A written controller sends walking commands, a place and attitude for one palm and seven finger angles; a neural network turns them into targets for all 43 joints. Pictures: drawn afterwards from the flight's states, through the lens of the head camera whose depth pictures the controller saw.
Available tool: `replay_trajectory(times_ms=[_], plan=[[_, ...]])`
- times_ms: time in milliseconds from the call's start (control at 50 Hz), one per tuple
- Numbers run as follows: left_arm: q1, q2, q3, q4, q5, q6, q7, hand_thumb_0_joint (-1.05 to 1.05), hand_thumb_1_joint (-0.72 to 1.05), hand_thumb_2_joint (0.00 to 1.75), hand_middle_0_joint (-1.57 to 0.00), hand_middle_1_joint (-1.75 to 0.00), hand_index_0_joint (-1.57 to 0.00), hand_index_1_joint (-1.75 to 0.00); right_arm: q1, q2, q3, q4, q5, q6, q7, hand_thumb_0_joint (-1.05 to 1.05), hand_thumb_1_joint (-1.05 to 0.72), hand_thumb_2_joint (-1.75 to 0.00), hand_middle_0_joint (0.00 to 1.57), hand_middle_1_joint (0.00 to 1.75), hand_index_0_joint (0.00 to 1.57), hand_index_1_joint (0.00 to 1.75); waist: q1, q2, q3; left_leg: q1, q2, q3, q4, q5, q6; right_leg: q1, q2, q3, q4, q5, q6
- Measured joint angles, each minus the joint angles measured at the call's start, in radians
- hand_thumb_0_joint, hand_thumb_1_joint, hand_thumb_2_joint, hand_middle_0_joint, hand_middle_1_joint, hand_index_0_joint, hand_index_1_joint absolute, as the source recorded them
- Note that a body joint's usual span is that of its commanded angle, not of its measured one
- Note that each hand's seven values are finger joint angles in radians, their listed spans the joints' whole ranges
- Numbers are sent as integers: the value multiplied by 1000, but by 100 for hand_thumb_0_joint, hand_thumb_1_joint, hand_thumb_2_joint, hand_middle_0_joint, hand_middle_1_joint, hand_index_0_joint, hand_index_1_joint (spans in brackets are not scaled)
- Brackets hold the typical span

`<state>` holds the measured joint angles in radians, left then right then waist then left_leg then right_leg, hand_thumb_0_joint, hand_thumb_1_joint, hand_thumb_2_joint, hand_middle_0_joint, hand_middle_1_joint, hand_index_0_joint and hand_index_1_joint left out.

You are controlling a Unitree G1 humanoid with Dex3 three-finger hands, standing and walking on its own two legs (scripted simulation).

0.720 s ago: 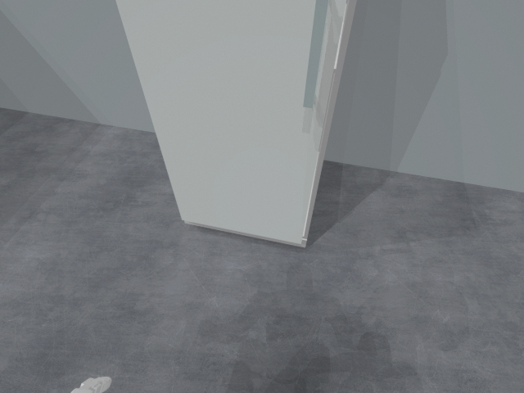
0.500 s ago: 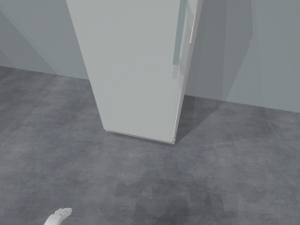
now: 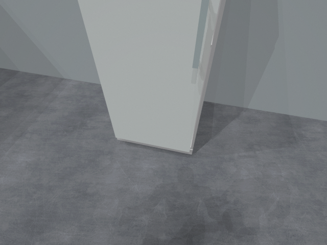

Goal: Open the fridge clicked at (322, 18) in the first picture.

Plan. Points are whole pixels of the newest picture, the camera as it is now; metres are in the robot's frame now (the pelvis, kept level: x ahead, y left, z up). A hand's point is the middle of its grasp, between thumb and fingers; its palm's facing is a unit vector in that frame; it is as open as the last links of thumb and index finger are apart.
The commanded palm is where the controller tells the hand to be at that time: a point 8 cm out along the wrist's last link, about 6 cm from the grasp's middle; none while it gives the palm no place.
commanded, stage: stand and wait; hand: right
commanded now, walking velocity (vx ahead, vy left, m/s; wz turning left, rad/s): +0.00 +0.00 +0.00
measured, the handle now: (200, 33) +0.79 -0.08 +0.15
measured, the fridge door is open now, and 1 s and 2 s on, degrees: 0 0 0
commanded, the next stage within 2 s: look at it before walking up in 0.10 s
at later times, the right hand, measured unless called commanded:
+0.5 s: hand out of the picture +0.08 -0.24 -0.16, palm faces -0.04 +0.94 -0.33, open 7.4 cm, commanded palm none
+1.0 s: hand out of the picture +0.07 -0.24 -0.16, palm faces -0.02 +0.94 -0.33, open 7.4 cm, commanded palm none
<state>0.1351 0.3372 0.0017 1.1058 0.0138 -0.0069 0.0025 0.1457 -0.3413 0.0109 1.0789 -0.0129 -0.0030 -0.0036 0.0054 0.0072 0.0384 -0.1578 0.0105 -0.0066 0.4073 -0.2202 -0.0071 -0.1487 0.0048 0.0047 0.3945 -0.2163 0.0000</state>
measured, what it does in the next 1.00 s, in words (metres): stands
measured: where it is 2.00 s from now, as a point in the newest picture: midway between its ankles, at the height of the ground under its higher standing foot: outside the picture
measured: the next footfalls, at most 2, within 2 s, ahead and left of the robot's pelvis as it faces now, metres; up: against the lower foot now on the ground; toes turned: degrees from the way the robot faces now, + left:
right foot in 1.94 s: +0.22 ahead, -0.11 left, +0.00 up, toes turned -15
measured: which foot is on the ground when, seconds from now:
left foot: down 0.00-1.00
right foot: down 0.00-1.00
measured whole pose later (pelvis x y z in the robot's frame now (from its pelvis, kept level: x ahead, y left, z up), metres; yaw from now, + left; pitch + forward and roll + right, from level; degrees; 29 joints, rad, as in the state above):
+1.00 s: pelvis -0.01 +0.00 +0.00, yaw -1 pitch -2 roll +0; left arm 0.13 0.33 0.00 1.11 0.01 0.00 0.00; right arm 0.13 -0.33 0.01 1.08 -0.01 0.00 -0.01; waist 0.01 0.01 0.03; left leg -0.15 0.01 0.01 0.39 -0.20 -0.01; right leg -0.15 0.01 0.02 0.38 -0.19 0.00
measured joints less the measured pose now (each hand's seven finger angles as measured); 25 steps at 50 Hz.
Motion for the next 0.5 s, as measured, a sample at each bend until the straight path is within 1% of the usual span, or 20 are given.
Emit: replay_trajectory(times_ms=[500], plan=[[-14, -7, -3, 6, 0, -6, -2, 0, 91, 90, -21, -30, -21, -30, -11, 10, 2, 2, -2, -8, 1, 1, -91, -90, 20, 30, 20, 30, 0, -1, -8, 6, -9, 0, -27, 21, 7, 7, -10, 0, -27, 20, 8]])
